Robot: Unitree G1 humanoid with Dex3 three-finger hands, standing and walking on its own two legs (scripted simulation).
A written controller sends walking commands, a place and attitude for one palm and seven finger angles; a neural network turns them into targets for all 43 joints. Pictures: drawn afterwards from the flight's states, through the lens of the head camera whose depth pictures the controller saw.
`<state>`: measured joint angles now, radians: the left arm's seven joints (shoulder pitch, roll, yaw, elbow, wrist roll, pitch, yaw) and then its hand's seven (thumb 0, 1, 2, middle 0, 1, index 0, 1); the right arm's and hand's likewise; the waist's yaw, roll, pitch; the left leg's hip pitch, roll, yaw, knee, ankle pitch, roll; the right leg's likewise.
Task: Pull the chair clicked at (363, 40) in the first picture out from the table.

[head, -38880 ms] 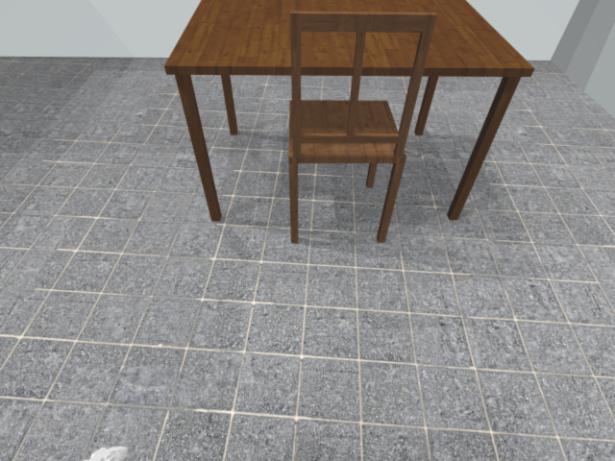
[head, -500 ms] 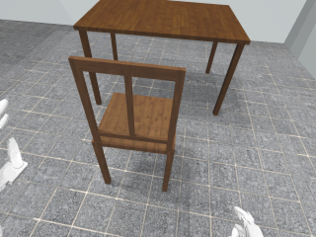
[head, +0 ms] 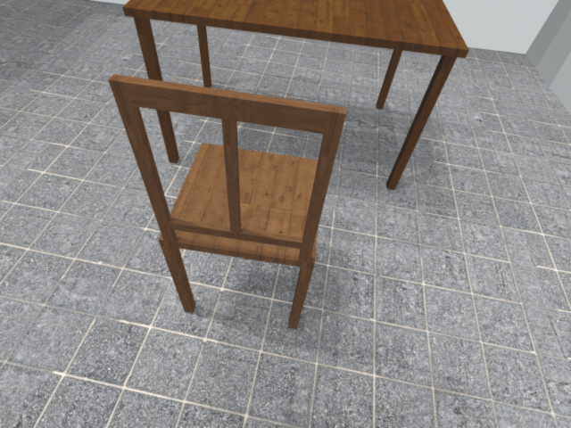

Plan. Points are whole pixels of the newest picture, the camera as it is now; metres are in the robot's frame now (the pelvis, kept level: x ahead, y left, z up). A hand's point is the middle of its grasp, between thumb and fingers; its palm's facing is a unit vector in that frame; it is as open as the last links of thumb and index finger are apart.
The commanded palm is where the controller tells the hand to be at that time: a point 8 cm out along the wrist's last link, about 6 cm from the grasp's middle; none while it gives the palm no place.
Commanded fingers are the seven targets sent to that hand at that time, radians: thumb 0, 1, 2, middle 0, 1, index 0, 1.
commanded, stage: let the arm hang, fingers relaxed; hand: left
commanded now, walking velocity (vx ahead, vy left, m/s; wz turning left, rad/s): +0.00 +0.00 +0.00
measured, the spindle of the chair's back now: (233, 183) +0.57 +0.13 -0.05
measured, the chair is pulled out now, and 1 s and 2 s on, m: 0.63 0.63 0.63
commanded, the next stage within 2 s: look to check the result in 0.82 s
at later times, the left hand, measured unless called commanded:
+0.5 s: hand out of the picture +0.00 +0.15 -0.16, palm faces +0.03 -0.98 -0.21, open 7.4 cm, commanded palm none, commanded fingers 0.00 0.90 0.90 -0.20 -0.30 -0.20 -0.30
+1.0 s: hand out of the picture +0.00 +0.13 -0.16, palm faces +0.03 -0.98 -0.17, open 7.4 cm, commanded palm none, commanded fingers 0.00 0.90 0.90 -0.20 -0.30 -0.20 -0.30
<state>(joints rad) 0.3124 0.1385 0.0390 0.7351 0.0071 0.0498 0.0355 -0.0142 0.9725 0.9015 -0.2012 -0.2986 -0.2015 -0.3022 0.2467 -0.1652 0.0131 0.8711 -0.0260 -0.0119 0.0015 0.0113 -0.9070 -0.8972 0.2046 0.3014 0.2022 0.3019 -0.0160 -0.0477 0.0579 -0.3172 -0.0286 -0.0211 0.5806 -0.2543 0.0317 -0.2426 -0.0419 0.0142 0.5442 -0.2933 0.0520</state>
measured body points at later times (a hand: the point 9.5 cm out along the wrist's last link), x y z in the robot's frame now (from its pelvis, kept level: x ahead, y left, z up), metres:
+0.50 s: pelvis +0.01 -0.02 +0.01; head +0.03 -0.03 +0.46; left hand +0.00 +0.20 -0.14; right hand +0.01 -0.24 -0.16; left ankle +0.03 +0.10 -0.73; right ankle +0.00 -0.16 -0.73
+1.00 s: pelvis +0.01 -0.03 +0.01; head +0.03 -0.04 +0.46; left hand +0.00 +0.18 -0.15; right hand -0.01 -0.24 -0.15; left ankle +0.03 +0.10 -0.73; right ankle +0.00 -0.16 -0.73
